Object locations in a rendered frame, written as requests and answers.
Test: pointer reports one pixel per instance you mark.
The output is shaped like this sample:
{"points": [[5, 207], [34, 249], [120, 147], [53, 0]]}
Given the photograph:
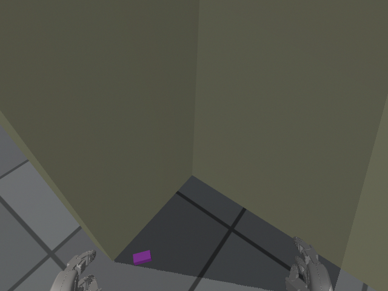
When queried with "right robot hand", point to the right robot hand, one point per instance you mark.
{"points": [[315, 274]]}

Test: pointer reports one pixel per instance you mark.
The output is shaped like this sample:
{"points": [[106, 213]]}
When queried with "left robot hand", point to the left robot hand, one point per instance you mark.
{"points": [[67, 280]]}

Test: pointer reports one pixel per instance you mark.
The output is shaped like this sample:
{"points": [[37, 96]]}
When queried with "small box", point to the small box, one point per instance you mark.
{"points": [[142, 257]]}

